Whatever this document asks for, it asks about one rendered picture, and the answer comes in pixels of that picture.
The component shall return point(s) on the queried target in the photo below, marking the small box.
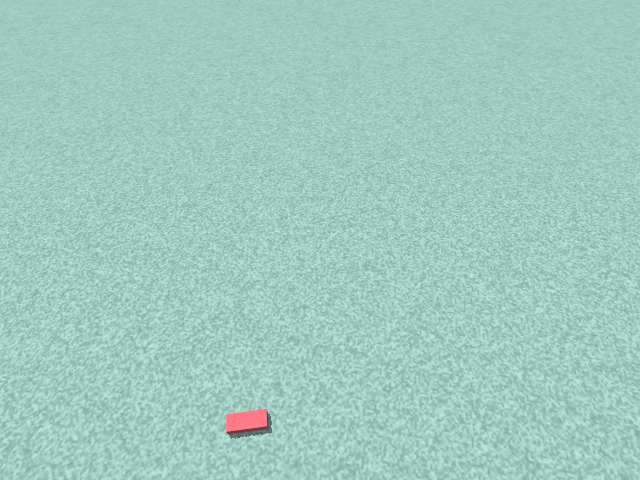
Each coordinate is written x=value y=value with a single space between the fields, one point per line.
x=247 y=421

